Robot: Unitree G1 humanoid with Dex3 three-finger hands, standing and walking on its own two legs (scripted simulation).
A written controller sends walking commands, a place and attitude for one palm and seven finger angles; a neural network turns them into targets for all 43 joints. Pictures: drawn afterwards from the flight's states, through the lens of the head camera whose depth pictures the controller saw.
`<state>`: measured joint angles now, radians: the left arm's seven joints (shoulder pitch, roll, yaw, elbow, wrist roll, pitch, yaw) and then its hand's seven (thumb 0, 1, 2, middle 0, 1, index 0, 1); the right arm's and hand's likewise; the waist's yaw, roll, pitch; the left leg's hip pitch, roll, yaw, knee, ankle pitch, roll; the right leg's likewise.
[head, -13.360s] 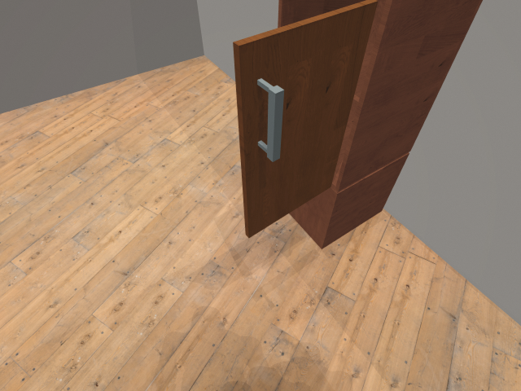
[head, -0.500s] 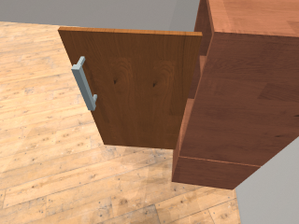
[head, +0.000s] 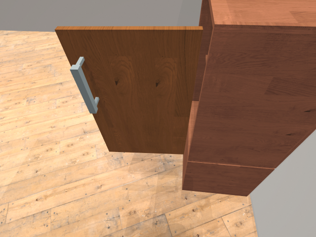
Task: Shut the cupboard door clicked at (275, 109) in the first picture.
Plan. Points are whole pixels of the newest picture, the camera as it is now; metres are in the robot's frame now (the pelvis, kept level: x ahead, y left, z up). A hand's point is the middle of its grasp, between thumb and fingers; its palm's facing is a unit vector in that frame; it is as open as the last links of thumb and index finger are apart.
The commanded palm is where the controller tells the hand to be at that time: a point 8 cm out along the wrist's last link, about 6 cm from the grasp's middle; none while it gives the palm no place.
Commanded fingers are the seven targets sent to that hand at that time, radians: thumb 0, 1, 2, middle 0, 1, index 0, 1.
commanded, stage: come to a stop and stand still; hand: left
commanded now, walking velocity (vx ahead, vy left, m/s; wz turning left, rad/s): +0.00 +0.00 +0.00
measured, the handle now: (87, 86) +0.49 +0.23 +0.10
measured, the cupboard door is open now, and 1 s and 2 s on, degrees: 93 93 93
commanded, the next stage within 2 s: look again from close up in 0.24 s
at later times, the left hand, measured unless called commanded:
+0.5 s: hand out of the picture +0.00 +0.16 -0.15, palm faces +0.01 -0.97 -0.23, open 7.4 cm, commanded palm none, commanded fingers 0.00 0.90 0.90 -0.20 -0.30 -0.20 -0.30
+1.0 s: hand out of the picture +0.00 +0.16 -0.16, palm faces +0.04 -0.98 -0.20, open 7.4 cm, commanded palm none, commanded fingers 0.00 0.90 0.90 -0.20 -0.30 -0.20 -0.30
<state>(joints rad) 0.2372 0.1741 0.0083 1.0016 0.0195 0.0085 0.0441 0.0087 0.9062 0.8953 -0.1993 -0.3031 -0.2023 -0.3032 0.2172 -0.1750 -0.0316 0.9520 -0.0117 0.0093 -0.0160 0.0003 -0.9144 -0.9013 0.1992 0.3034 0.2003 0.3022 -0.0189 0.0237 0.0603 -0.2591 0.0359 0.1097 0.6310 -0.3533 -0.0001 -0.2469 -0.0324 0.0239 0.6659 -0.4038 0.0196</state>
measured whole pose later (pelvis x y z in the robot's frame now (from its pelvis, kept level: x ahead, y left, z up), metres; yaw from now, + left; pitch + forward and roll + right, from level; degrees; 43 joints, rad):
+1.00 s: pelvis +0.00 -0.02 +0.02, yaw +1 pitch -1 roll +1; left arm 0.27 0.16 0.00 1.12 0.02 -0.02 0.03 0.01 0.91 0.90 -0.20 -0.30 -0.20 -0.30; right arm 0.25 -0.16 0.00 1.14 -0.01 -0.02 -0.02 0.00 -0.92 -0.90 0.20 0.30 0.20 0.30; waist 0.01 -0.01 0.03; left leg -0.16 0.05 0.09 0.43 -0.24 -0.02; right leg -0.15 -0.01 0.00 0.47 -0.30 -0.01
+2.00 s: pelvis +0.02 +0.01 +0.01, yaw +1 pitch -1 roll +0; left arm 0.23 0.17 -0.01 1.07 0.01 -0.02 0.04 0.00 0.92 0.90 -0.20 -0.30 -0.20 -0.30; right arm 0.24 -0.19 -0.01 1.04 -0.02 0.00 -0.02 0.00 -0.92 -0.90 0.20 0.30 0.20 0.30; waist -0.02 0.02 0.03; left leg -0.14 0.03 0.09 0.49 -0.32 0.00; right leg -0.22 0.00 -0.09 0.50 -0.26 -0.04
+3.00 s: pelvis +0.01 +0.05 +0.02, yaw +0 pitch -2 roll +0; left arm 0.31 0.13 -0.02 1.12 0.01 -0.01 0.04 0.01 0.91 0.90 -0.20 -0.30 -0.20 -0.30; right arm 0.29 -0.14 0.02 1.14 -0.01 -0.03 -0.02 0.00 -0.91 -0.90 0.20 0.30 0.20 0.30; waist 0.01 -0.01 0.03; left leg -0.11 -0.03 0.12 0.41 -0.27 0.06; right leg -0.20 -0.05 -0.05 0.44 -0.21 0.02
